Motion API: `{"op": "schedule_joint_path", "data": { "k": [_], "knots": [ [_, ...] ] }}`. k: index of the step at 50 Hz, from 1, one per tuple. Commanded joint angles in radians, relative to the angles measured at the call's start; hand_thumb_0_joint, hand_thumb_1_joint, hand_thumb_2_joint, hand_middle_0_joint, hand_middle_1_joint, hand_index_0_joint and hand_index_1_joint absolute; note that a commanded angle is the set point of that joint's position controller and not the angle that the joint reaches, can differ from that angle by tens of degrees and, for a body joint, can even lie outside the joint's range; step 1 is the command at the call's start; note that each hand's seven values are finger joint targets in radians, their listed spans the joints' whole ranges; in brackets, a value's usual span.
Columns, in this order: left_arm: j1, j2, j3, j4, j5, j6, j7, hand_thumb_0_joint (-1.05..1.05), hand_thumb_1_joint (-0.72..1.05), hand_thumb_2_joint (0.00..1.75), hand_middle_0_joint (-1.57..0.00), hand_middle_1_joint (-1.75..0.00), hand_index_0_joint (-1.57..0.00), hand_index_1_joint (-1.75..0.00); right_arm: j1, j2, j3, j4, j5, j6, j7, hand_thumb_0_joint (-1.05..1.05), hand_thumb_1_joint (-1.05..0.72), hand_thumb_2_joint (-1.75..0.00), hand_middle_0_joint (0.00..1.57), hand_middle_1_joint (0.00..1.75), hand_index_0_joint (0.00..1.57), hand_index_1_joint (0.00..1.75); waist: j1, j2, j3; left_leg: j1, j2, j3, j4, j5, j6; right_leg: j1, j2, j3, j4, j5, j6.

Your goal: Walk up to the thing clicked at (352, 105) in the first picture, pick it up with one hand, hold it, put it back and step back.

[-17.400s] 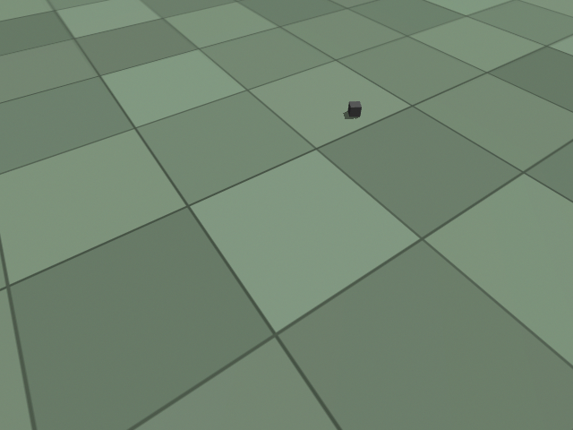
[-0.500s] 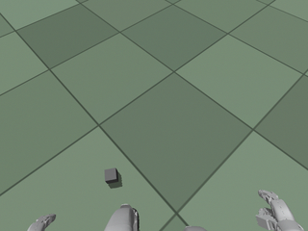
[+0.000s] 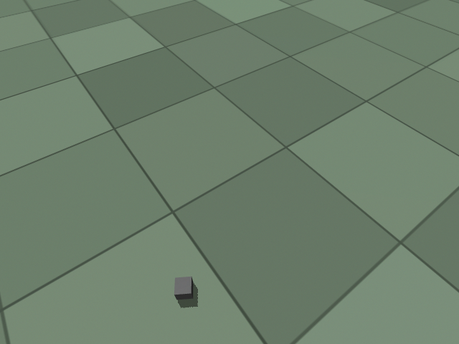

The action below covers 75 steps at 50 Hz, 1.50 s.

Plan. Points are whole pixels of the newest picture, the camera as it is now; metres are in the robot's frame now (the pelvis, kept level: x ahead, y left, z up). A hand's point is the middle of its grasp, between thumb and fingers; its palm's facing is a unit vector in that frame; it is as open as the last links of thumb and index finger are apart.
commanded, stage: walk up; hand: left
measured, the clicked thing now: (184, 288) +0.45 +0.22 -0.72
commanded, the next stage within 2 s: stand in 0.70 s
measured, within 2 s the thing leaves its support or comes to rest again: neither
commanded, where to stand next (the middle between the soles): +0.06 +0.00 m, yaw -2 degrees
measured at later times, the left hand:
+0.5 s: hand out of the picture +0.10 +0.22 -0.13, palm faces -0.05 -0.90 -0.44, open 7.4 cm
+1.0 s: hand out of the picture +0.06 +0.21 -0.13, palm faces +0.00 -0.94 -0.34, open 7.4 cm
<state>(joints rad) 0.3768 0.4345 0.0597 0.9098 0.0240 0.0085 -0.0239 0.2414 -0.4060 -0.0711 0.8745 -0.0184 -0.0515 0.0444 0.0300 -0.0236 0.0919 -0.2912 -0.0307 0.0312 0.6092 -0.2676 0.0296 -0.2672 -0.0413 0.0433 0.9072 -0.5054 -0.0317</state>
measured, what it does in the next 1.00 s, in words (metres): steps on the spot: right foot, then left foot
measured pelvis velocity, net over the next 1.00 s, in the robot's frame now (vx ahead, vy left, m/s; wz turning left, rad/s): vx -0.02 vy -0.05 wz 0.02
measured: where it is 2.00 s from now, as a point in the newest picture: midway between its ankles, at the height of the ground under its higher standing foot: outside the picture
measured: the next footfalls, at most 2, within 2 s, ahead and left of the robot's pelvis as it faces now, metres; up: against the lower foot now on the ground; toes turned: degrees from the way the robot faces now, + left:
right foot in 0.32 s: +0.08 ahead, -0.16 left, +0.00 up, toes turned +1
left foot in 0.64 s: -0.01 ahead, +0.09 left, +0.00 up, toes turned +1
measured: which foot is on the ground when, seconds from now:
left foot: down 0.00-0.34, up 0.36-0.62, down 0.64-1.00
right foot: up 0.00-0.30, down 0.32-1.00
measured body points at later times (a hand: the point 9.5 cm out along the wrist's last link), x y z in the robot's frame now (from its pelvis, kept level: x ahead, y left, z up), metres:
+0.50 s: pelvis -0.02 -0.04 -0.01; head +0.05 -0.07 +0.44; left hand +0.10 +0.27 -0.10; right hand +0.10 -0.35 -0.14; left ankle -0.05 +0.12 -0.65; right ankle +0.04 -0.14 -0.72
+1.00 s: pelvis -0.02 -0.05 +0.02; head -0.02 -0.05 +0.46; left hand +0.05 +0.26 -0.11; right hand +0.06 -0.35 -0.11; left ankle -0.05 +0.09 -0.72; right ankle +0.04 -0.16 -0.72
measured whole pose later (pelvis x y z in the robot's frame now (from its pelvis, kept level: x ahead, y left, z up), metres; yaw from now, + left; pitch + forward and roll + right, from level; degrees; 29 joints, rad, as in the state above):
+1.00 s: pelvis -0.02 -0.05 +0.02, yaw +1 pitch -4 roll +1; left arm 0.15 0.35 0.00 1.03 0.01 -0.01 -0.02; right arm 0.18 -0.36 -0.01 1.03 0.00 -0.01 0.01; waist 0.00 0.00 0.07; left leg -0.08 0.01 0.00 0.44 -0.29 -0.02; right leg -0.24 0.00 0.00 0.47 -0.16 -0.01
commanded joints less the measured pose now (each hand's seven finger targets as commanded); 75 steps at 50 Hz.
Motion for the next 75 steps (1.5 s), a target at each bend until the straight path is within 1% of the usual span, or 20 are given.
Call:
{"op": "schedule_joint_path", "data": {
  "k": [1, 7, 12, 15, 16, 17, 18, 21, 23, 25, 27, 32, 34, 36, 39, 42, 46, 55, 64, 75],
  "knots": [
    [-0.015, 0.209, 0.043, -0.084, -0.015, -0.043, 0.017, 0.00, 0.90, 0.90, -0.20, -0.30, -0.20, -0.30, 0.049, -0.281, -0.060, -0.083, 0.014, -0.031, -0.043, 0.00, -0.90, -0.90, 0.20, 0.30, 0.20, 0.30, -0.039, 0.065, 0.014, 0.178, 0.335, -0.446, -0.319, -0.128, 0.196, -0.352, -0.032, 0.119, 0.165, 0.039, -0.014],
    [-0.064, 0.150, 0.043, -0.060, -0.049, 0.003, 0.042, 0.00, 0.90, 0.90, -0.20, -0.30, -0.20, -0.30, -0.094, -0.236, -0.025, -0.103, 0.008, 0.019, -0.070, 0.00, -0.90, -0.90, 0.20, 0.30, 0.20, 0.30, -0.012, 0.248, 0.023, -0.094, 0.291, -0.136, -0.159, 0.840, 0.213, -0.093, 0.053, -0.004, 0.138, 0.051, 0.039],
    [-0.077, 0.151, 0.048, -0.076, -0.041, 0.012, 0.049, 0.00, 0.90, 0.90, -0.20, -0.30, -0.20, -0.30, -0.133, -0.235, -0.038, -0.139, 0.011, 0.067, -0.073, 0.00, -0.90, -0.90, 0.20, 0.30, 0.20, 0.30, -0.013, 0.225, -0.110, 0.020, 0.258, -0.143, -0.031, 0.585, 0.166, -0.084, 0.037, -0.042, -0.046, 0.108, 0.025],
    [-0.097, 0.150, 0.053, -0.071, -0.008, -0.011, 0.054, 0.00, 0.90, 0.90, -0.20, -0.30, -0.20, -0.30, -0.116, -0.199, -0.023, -0.124, 0.043, 0.086, -0.071, 0.00, -0.90, -0.90, 0.20, 0.30, 0.20, 0.30, 0.006, 0.102, -0.169, 0.033, 0.190, -0.107, 0.178, 0.478, 0.076, 0.046, 0.027, -0.028, -0.435, 0.479, 0.012],
    [-0.136, 0.230, 0.074, -0.095, 0.010, -0.022, 0.056, 0.00, 0.90, 0.90, -0.20, -0.30, -0.20, -0.30, -0.078, -0.160, -0.009, -0.129, 0.053, 0.086, -0.071, 0.00, -0.90, -0.90, 0.20, 0.30, 0.20, 0.30, -0.015, -0.079, -0.179, -0.114, 0.101, -0.087, 0.304, 0.264, 0.022, 0.131, -0.128, 0.195, -0.421, 0.793, -0.038],
    [-0.174, 0.284, 0.082, -0.121, -0.004, -0.016, 0.053, 0.00, 0.90, 0.90, -0.20, -0.30, -0.20, -0.30, -0.089, -0.123, 0.001, -0.129, 0.058, 0.094, -0.083, 0.00, -0.90, -0.90, 0.20, 0.30, 0.20, 0.30, -0.001, -0.242, -0.170, -0.210, -0.061, -0.063, 0.489, -0.357, -0.001, 0.107, -0.336, 0.403, -0.442, 1.065, -0.210],
    [-0.166, 0.307, 0.084, -0.143, 0.004, -0.021, 0.055, 0.00, 0.90, 0.90, -0.20, -0.30, -0.20, -0.30, -0.101, -0.158, -0.021, -0.122, 0.042, 0.104, -0.101, 0.00, -0.90, -0.90, 0.20, 0.30, 0.20, 0.30, 0.024, -0.218, -0.192, -0.169, -0.048, -0.179, 0.658, -0.458, -0.006, 0.029, -0.387, 0.497, -0.436, 1.053, -0.294],
    [-0.247, 0.188, 0.059, -0.155, 0.005, -0.020, 0.064, 0.00, 0.90, 0.90, -0.20, -0.30, -0.20, -0.30, -0.047, -0.187, -0.026, -0.080, 0.054, 0.093, -0.092, 0.00, -0.90, -0.90, 0.20, 0.30, 0.20, 0.30, -0.022, -0.100, -0.212, -0.213, -0.056, -0.202, 0.737, -0.275, -0.026, 0.079, -0.215, 0.254, -0.371, 0.799, -0.203],
    [-0.242, 0.142, 0.055, -0.153, 0.016, -0.028, 0.062, 0.00, 0.90, 0.90, -0.20, -0.30, -0.20, -0.30, -0.007, -0.181, -0.017, -0.047, 0.037, 0.070, -0.079, 0.00, -0.90, -0.90, 0.20, 0.30, 0.20, 0.30, -0.003, -0.111, -0.259, -0.194, -0.026, -0.160, 0.571, -0.209, -0.045, 0.144, -0.153, 0.200, -0.420, 0.323, -0.174],
    [-0.188, 0.170, 0.066, -0.146, 0.033, -0.035, 0.049, 0.00, 0.90, 0.90, -0.20, -0.30, -0.20, -0.30, -0.034, -0.192, -0.014, -0.039, 0.018, 0.050, -0.059, 0.00, -0.90, -0.90, 0.20, 0.30, 0.20, 0.30, 0.041, -0.172, -0.224, -0.228, -0.012, -0.083, 0.350, -0.238, -0.054, 0.203, -0.155, 0.251, -0.510, -0.077, -0.178],
    [-0.138, 0.225, 0.087, -0.136, 0.031, -0.032, 0.034, 0.00, 0.90, 0.90, -0.20, -0.30, -0.20, -0.30, -0.053, -0.201, -0.016, -0.041, -0.003, 0.041, -0.044, 0.00, -0.90, -0.90, 0.20, 0.30, 0.20, 0.30, 0.053, -0.219, -0.141, -0.211, 0.004, -0.044, 0.191, -0.345, -0.043, 0.152, -0.224, 0.338, -0.553, -0.169, -0.214],
    [-0.204, 0.182, 0.055, -0.129, 0.008, -0.023, 0.020, 0.00, 0.90, 0.90, -0.20, -0.30, -0.20, -0.30, 0.103, -0.174, -0.036, 0.031, -0.029, 0.024, -0.027, 0.00, -0.90, -0.90, 0.20, 0.30, 0.20, 0.30, -0.076, -0.034, -0.092, 0.271, 0.004, -0.030, -0.255, -0.135, 0.045, -0.226, -0.106, 0.109, -0.475, -0.143, -0.035],
    [-0.291, 0.154, 0.049, -0.140, -0.003, -0.035, 0.031, 0.00, 0.90, 0.90, -0.20, -0.30, -0.20, -0.30, 0.039, -0.313, -0.061, -0.016, -0.042, 0.023, -0.024, 0.00, -0.90, -0.90, 0.20, 0.30, 0.20, 0.30, -0.102, 0.214, 0.034, 0.105, 0.386, -0.625, -0.468, -0.676, 0.202, -0.441, 0.054, -0.038, -0.074, -0.053, 0.031],
    [-0.310, 0.117, 0.038, -0.128, -0.034, -0.049, 0.029, 0.00, 0.90, 0.90, -0.20, -0.30, -0.20, -0.30, -0.092, -0.171, -0.008, -0.027, -0.014, -0.014, -0.050, 0.00, -0.90, -0.90, 0.20, 0.30, 0.20, 0.30, -0.017, 0.024, 0.085, 0.031, 0.314, -0.401, -0.372, 0.032, 0.182, -0.209, 0.006, 0.071, -0.119, 0.073, 0.010],
    [-0.178, 0.082, 0.025, -0.036, -0.035, -0.056, 0.021, 0.00, 0.90, 0.90, -0.20, -0.30, -0.20, -0.30, -0.141, -0.210, -0.014, 0.000, -0.004, -0.022, -0.057, 0.00, -0.90, -0.90, 0.20, 0.30, 0.20, 0.30, 0.025, 0.176, -0.059, 0.091, 0.228, -0.197, -0.246, 0.330, 0.088, 0.042, -0.002, -0.014, -0.357, 0.189, 0.019],
    [-0.237, 0.143, 0.022, -0.019, -0.013, -0.061, 0.025, 0.00, 0.90, 0.90, -0.20, -0.30, -0.20, -0.30, -0.065, -0.155, 0.002, 0.028, 0.019, -0.002, -0.054, 0.00, -0.90, -0.90, 0.20, 0.30, 0.20, 0.30, -0.032, 0.112, -0.115, 0.063, 0.154, -0.120, -0.195, 0.309, -0.004, 0.234, -0.045, 0.057, -0.484, 0.624, -0.011],
    [-0.276, 0.140, -0.002, 0.036, -0.025, -0.048, 0.016, 0.00, 0.90, 0.90, -0.20, -0.30, -0.20, -0.30, -0.084, -0.184, 0.002, 0.083, 0.011, 0.019, -0.053, 0.00, -0.90, -0.90, 0.20, 0.30, 0.20, 0.30, -0.032, 0.061, -0.055, 0.075, 0.136, -0.149, -0.312, -0.101, 0.005, 0.110, -0.057, 0.100, -0.528, 0.271, -0.024],
    [-0.332, 0.154, -0.016, 0.101, -0.021, -0.058, 0.024, 0.00, 0.90, 0.90, -0.20, -0.30, -0.20, -0.30, -0.104, -0.149, 0.017, 0.147, 0.012, 0.025, -0.041, 0.00, -0.90, -0.90, 0.20, 0.30, 0.20, 0.30, -0.047, -0.035, -0.044, 0.155, 0.123, -0.115, -0.299, -0.003, -0.007, 0.043, -0.082, 0.135, -0.639, 0.201, -0.004],
    [-0.340, 0.131, -0.016, 0.148, -0.021, -0.061, 0.024, 0.00, 0.90, 0.90, -0.20, -0.30, -0.20, -0.30, -0.154, -0.145, 0.026, 0.175, 0.011, 0.016, -0.045, 0.00, -0.90, -0.90, 0.20, 0.30, 0.20, 0.30, -0.030, 0.002, -0.138, 0.176, 0.145, -0.115, -0.324, 0.119, -0.021, 0.167, -0.082, 0.089, -0.590, 0.486, 0.004],
    [-0.372, 0.140, -0.010, 0.170, -0.022, -0.052, 0.025, 0.00, 0.90, 0.90, -0.20, -0.30, -0.20, -0.30, -0.136, -0.148, 0.030, 0.208, 0.007, 0.025, -0.045, 0.00, -0.90, -0.90, 0.20, 0.30, 0.20, 0.30, -0.031, 0.012, -0.113, 0.142, 0.145, -0.111, -0.327, 0.065, -0.022, 0.150, -0.083, 0.100, -0.633, 0.325, 0.008]
  ]
}}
